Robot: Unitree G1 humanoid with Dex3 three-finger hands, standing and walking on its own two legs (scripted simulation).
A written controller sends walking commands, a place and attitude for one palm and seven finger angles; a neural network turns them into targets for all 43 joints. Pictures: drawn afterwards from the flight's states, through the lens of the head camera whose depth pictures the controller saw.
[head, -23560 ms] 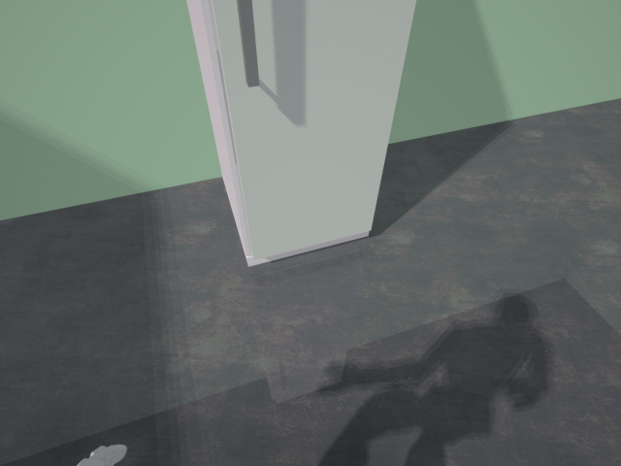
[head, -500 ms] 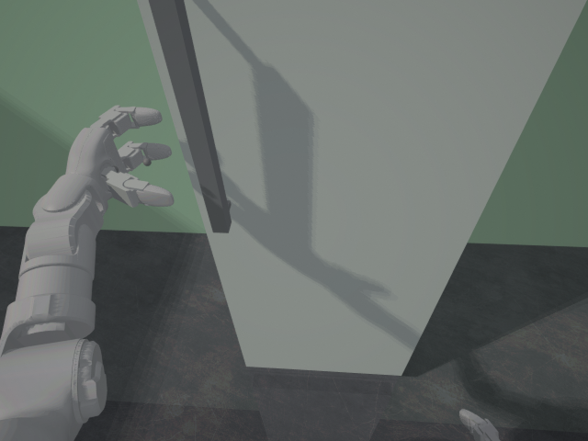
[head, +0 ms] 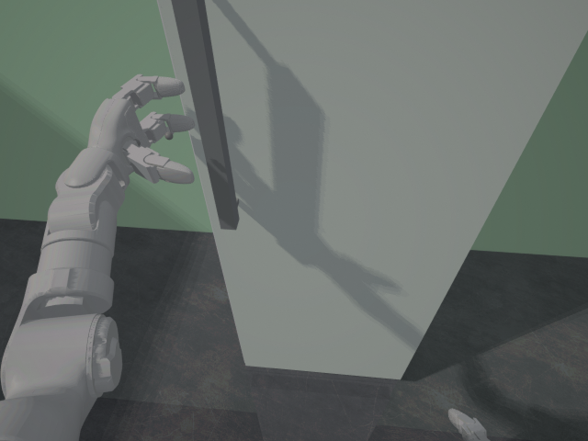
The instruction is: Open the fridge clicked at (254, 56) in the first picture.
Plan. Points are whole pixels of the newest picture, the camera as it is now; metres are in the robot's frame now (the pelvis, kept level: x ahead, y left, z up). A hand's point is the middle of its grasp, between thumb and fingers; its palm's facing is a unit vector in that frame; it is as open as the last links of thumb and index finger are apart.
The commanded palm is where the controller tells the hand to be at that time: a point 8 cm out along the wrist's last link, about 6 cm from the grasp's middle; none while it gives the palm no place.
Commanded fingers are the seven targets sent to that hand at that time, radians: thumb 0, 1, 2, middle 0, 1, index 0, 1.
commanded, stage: move the hooked fingers beside the handle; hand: left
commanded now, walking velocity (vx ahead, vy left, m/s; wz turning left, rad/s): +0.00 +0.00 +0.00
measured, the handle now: (217, 124) +0.48 +0.13 +0.22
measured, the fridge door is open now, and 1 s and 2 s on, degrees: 0 0 0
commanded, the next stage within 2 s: feel for the door with the fingertips in 0.74 s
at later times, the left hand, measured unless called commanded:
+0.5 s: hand (164, 147) +0.42 +0.19 +0.22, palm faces -0.03 -1.00 -0.02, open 14.0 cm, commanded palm +0.40 +0.25 +0.21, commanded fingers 0.00 -0.50 0.30 -0.30 -1.20 -0.30 -1.20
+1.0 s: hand (171, 150) +0.42 +0.19 +0.21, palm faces -0.05 -1.00 -0.03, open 14.0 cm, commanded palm +0.40 +0.23 +0.21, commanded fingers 0.00 -0.50 0.30 -0.30 -1.20 -0.30 -1.20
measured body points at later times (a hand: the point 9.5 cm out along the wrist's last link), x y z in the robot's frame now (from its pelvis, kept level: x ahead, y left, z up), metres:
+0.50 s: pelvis +0.00 +0.00 +0.00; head +0.00 -0.01 +0.45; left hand +0.42 +0.25 +0.22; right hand +0.13 -0.25 -0.10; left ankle +0.00 +0.11 -0.74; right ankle -0.01 -0.11 -0.74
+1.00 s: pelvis +0.01 +0.00 +0.00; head +0.00 -0.02 +0.45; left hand +0.42 +0.24 +0.22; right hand +0.14 -0.25 -0.10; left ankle +0.00 +0.11 -0.74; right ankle -0.01 -0.11 -0.74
